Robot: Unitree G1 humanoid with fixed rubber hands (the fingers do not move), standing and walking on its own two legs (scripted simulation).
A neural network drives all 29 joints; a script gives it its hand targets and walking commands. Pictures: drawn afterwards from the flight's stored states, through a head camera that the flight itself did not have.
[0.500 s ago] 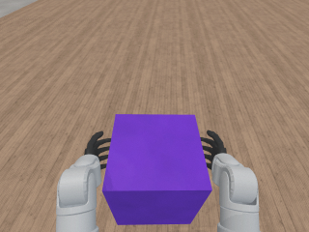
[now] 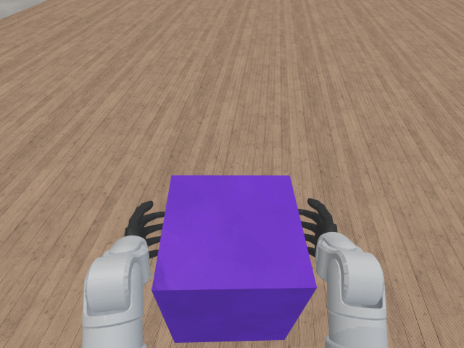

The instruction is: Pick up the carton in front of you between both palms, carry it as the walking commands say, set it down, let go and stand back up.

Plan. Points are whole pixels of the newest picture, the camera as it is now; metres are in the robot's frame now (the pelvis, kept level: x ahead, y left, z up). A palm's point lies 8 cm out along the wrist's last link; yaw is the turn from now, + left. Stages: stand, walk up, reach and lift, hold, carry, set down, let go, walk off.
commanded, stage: carry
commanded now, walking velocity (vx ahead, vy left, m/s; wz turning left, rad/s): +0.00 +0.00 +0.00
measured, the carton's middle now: (230, 261) +0.28 +0.00 +0.00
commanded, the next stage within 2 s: none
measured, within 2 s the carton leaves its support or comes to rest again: neither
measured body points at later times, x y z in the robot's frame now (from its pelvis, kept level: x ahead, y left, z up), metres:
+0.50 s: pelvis -0.05 +0.01 +0.00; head -0.08 +0.01 +0.45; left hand +0.22 +0.16 +0.05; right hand +0.23 -0.14 +0.05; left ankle -0.12 +0.10 -0.73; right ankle +0.04 -0.11 -0.73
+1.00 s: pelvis -0.06 +0.01 +0.00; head -0.07 +0.01 +0.45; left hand +0.24 +0.16 +0.03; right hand +0.25 -0.14 +0.03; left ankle -0.12 +0.10 -0.73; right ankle +0.04 -0.11 -0.73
